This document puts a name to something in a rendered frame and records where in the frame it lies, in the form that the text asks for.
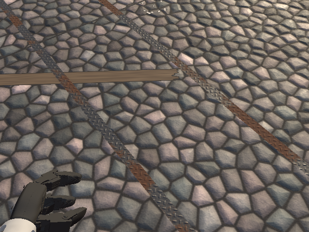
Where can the left robot hand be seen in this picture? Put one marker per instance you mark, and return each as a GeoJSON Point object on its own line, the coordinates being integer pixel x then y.
{"type": "Point", "coordinates": [35, 205]}

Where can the left robot forearm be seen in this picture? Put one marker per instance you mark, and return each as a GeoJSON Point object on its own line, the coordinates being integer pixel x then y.
{"type": "Point", "coordinates": [18, 225]}

